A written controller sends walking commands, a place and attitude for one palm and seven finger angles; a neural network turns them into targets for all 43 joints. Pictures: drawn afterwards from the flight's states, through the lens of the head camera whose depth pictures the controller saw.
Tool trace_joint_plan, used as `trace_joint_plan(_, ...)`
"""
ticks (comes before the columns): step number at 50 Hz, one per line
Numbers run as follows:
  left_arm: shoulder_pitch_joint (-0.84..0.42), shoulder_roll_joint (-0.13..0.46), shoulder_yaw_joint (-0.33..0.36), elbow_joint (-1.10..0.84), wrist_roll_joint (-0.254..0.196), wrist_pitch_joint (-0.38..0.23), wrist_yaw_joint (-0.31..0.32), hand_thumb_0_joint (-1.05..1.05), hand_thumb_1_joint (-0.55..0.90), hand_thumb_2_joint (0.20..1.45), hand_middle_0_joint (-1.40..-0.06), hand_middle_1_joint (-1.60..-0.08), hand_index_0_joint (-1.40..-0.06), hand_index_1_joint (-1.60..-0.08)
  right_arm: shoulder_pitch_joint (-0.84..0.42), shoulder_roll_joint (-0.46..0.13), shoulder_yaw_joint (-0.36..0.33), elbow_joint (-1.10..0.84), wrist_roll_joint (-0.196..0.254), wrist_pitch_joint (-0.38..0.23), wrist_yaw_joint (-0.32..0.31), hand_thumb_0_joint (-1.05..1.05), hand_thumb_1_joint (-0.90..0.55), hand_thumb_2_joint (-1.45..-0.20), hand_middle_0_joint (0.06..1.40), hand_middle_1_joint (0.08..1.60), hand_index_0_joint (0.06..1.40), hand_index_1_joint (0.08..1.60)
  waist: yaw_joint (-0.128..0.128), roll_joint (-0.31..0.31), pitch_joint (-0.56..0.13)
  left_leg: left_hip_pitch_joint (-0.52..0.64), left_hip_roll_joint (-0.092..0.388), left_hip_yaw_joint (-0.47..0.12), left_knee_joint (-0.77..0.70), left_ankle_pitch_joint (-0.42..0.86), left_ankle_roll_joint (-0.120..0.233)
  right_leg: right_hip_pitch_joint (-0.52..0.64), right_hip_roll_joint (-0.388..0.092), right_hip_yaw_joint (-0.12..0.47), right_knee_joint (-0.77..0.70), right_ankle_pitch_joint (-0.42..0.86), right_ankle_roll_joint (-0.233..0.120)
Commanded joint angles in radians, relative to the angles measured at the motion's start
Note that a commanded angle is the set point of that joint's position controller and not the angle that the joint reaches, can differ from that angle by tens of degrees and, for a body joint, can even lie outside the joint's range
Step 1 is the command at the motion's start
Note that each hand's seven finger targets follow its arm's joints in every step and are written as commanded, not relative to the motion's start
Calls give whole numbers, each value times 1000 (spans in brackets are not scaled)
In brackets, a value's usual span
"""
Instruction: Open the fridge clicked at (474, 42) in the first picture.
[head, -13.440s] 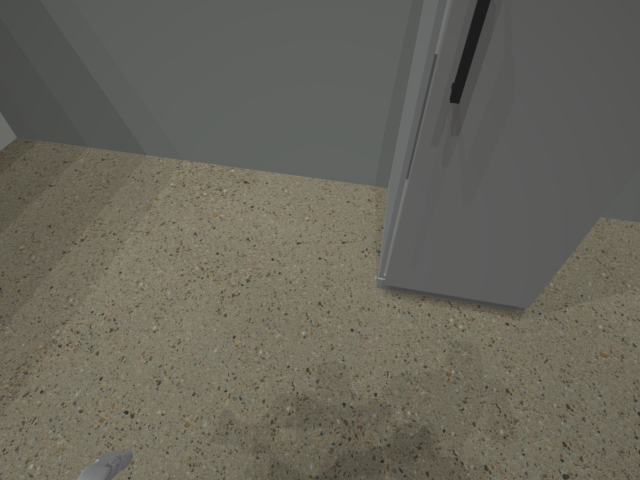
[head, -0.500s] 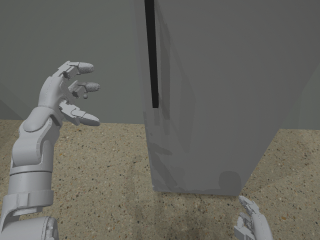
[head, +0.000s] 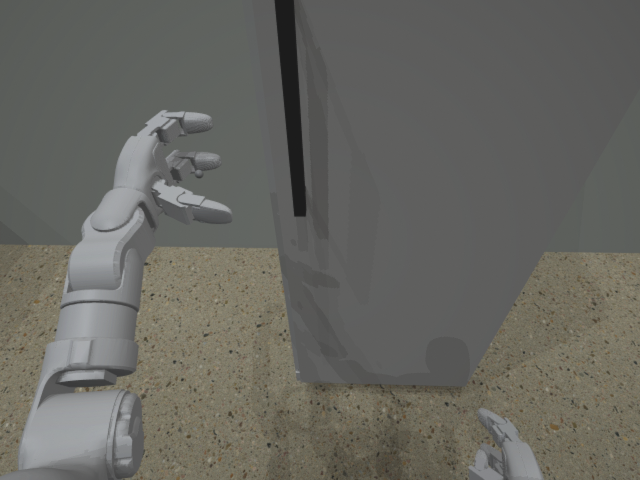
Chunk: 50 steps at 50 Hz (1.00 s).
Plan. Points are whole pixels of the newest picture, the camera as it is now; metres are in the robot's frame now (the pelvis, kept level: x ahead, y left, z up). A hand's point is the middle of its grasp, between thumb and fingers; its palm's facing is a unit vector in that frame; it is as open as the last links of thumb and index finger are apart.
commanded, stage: move the hooked fingers beside the handle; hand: left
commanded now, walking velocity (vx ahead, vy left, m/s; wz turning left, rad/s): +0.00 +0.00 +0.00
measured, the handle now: (294, 115) +0.51 +0.08 +0.22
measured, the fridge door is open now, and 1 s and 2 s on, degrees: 0 0 0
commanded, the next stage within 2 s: none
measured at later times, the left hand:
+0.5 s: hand (244, 145) +0.46 +0.14 +0.21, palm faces +0.06 -1.00 +0.01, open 14.0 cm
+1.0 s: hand (240, 145) +0.46 +0.14 +0.21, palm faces +0.04 -1.00 +0.02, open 14.0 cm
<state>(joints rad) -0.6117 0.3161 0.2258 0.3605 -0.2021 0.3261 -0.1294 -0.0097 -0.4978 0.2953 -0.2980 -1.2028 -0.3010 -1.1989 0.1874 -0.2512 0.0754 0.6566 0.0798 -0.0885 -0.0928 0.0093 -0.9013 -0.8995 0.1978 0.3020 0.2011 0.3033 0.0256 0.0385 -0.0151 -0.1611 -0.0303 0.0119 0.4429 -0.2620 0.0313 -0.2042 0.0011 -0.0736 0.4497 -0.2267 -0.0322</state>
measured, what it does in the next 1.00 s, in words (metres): stands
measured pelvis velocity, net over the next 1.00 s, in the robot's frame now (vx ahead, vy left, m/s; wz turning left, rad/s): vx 0.00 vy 0.00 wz -0.03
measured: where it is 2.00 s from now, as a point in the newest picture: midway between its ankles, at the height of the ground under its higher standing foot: outside the picture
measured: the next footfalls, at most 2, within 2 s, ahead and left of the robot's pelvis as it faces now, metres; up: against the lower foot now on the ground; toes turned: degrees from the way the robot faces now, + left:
none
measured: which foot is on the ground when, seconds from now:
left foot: down 0.00-1.00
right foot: down 0.00-1.00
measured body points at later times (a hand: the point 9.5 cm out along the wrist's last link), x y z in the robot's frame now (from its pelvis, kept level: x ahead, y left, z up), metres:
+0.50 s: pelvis +0.00 +0.00 +0.00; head +0.01 -0.02 +0.45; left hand +0.45 +0.19 +0.21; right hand +0.09 -0.26 -0.12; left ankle -0.01 +0.10 -0.74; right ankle +0.01 -0.10 -0.74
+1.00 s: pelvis +0.00 +0.00 +0.00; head +0.01 -0.01 +0.45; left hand +0.45 +0.20 +0.21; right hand +0.11 -0.25 -0.11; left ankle -0.01 +0.10 -0.74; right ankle +0.01 -0.10 -0.74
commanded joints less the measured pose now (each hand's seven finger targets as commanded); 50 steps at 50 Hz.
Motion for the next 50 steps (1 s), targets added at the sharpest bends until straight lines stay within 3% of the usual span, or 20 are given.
trace_joint_plan(1, -564, 167, 31, -158, 0, -101, 22, 0, -500, 300, -300, -1200, -300, -1200, -86, -108, -40, -143, -2, -47, -9, 0, -900, -900, 200, 300, 200, 300, -32, -12, -286, 82, 22, -46, -42, 250, -3, 69, -8, 45, -48, 232, -6)
trace_joint_plan(3, -589, 164, 34, -90, 2, -117, 35, 0, -500, 300, -300, -1200, -300, -1200, -71, -114, -41, -130, -6, -46, -10, 0, -900, -900, 200, 300, 200, 300, -36, -54, -274, 72, 26, -46, -47, 237, 0, 60, -6, 44, -54, 216, -4)
trace_joint_plan(4, -592, 202, 65, -73, 6, -125, 43, 0, -500, 300, -300, -1200, -300, -1200, -63, -115, -43, -131, -6, -46, -10, 0, -900, -900, 200, 300, 200, 300, -27, -59, -290, 58, 26, -47, -52, 226, 0, 76, -8, 50, -55, 208, -4)
trace_joint_plan(10, -655, 178, 51, 9, 37, -174, 76, 0, -500, 300, -300, -1200, -300, -1200, -25, -112, -48, -125, -11, -43, 0, 0, -900, -900, 200, 300, 200, 300, -26, -30, -320, 51, 26, -30, -47, 277, 1, 102, -10, 57, -41, 280, -7)
trace_joint_plan(12, -687, 161, 34, 53, 46, -184, 79, 0, -500, 300, -300, -1200, -300, -1200, -5, -113, -50, -116, -12, -43, 2, 0, -900, -900, 200, 300, 200, 300, -38, -23, -310, 50, 28, -28, -47, 280, 0, 86, -8, 55, -42, 286, -8)
trace_joint_plan(16, -718, 208, 76, 144, 48, -203, 84, 0, -500, 300, -300, -1200, -300, -1200, 28, -122, -57, -106, -11, -39, -2, 0, -900, -900, 200, 300, 200, 300, -43, -91, -299, 10, 30, -17, -49, 238, 11, 96, -9, 66, -54, 270, 2)
trace_joint_plan(17, -765, 183, 50, 150, 51, -211, 83, 0, -500, 300, -300, -1200, -300, -1200, 38, -123, -57, -102, -14, -41, -1, 0, -900, -900, 200, 300, 200, 300, -58, -74, -297, 13, 28, -16, -49, 238, 11, 87, -10, 67, -53, 277, 3)
trace_joint_plan(18, -754, 221, 82, 180, 56, -222, 88, 0, -500, 300, -300, -1200, -300, -1200, 47, -126, -61, -98, -12, -40, -1, 0, -900, -900, 200, 300, 200, 300, -51, -91, -295, 6, 31, -18, -48, 231, 12, 88, -8, 66, -55, 262, 3)
trace_joint_plan(19, -799, 190, 49, 159, 58, -237, 88, 0, -500, 300, -300, -1200, -300, -1200, 49, -124, -60, -100, -15, -45, 1, 0, -900, -900, 200, 300, 200, 300, -60, -41, -304, 16, 28, -13, -47, 229, 14, 80, -10, 71, -55, 263, 3)
trace_joint_plan(21, -785, 223, 79, 170, 67, -264, 89, 0, -500, 300, -300, -1200, -300, -1200, 69, -123, -62, -97, -17, -49, 3, 0, -900, -900, 200, 300, 200, 300, -47, -25, -341, 24, 27, -11, -42, 259, 12, 101, -9, 73, -45, 295, -3)
trace_joint_plan(24, -751, 262, 115, 179, 66, -298, 80, 0, -500, 300, -300, -1200, -300, -1200, 82, -128, -68, -104, -18, -51, 5, 0, -900, -900, 200, 300, 200, 300, -35, -59, -376, 16, 28, -5, -42, 282, 16, 147, -7, 75, -37, 340, -1)
trace_joint_plan(28, -703, 247, 97, 225, 68, -297, 54, 0, -500, 300, -300, -1200, -300, -1200, 92, -135, -74, -108, -12, -48, 8, 0, -900, -900, 200, 300, 200, 300, -42, -74, -332, -2, 30, 5, -47, 265, 19, 130, -8, 71, -43, 335, 3)
trace_joint_plan(31, -715, 199, 57, 190, 63, -294, 40, 0, -500, 300, -300, -1200, -300, -1200, 91, -134, -74, -112, -9, -56, 12, 0, -900, -900, 200, 300, 200, 300, -48, -24, -324, 21, 30, 3, -45, 257, 18, 92, -4, 69, -46, 315, -2)
trace_joint_plan(34, -732, 228, 82, 165, 46, -296, 39, 0, -500, 300, -300, -1200, -300, -1200, 88, -138, -76, -113, -8, -56, 9, 0, -900, -900, 200, 300, 200, 300, -52, -27, -326, 26, 30, -1, -40, 249, 19, 88, -2, 71, -52, 304, -1)
trace_joint_plan(35, -754, 204, 62, 159, 40, -296, 36, 0, -500, 300, -300, -1200, -300, -1200, 88, -137, -75, -111, -9, -59, 9, 0, -900, -900, 200, 300, 200, 300, -61, -35, -324, 24, 30, -1, -39, 239, 20, 84, -2, 73, -53, 298, 1)
trace_joint_plan(39, -796, 238, 76, 178, 49, -304, 53, 0, -500, 300, -300, -1200, -300, -1200, 85, -137, -72, -103, -9, -61, 3, 0, -900, -900, 200, 300, 200, 300, -68, -47, -301, 9, 30, -9, -43, 186, 22, 61, -3, 74, -62, 231, 5)
trace_joint_plan(43, -829, 195, 39, 171, 61, -321, 69, 0, -500, 300, -300, -1200, -300, -1200, 86, -131, -69, -100, -13, -67, 5, 0, -900, -900, 200, 300, 200, 300, -69, 21, -336, 47, 29, -18, -36, 224, 14, 50, -3, 66, -48, 249, -4)
trace_joint_plan(45, -803, 195, 51, 202, 55, -316, 66, 0, -500, 300, -300, -1200, -300, -1200, 92, -133, -69, -96, -16, -67, 6, 0, -900, -900, 200, 300, 200, 300, -67, -42, -355, 38, 30, -19, -32, 248, 16, 73, -1, 66, -39, 289, -2)
trace_joint_plan(48, -711, 233, 96, 287, 52, -298, 60, 0, -500, 300, -300, -1200, -300, -1200, 93, -140, -68, -99, -15, -55, 8, 0, -900, -900, 200, 300, 200, 300, -46, -77, -327, 0, 29, -14, -38, 245, 14, 89, -4, 63, -39, 292, -2)
trace_joint_plan(50, -735, 176, 48, 292, 59, -292, 57, 0, -500, 300, -300, -1200, -300, -1200, 90, -133, -66, -99, -13, -52, 11, 0, -900, -900, 200, 300, 200, 300, -60, -59, -289, 0, 31, -15, -37, 242, 13, 49, -4, 59, -36, 287, -3)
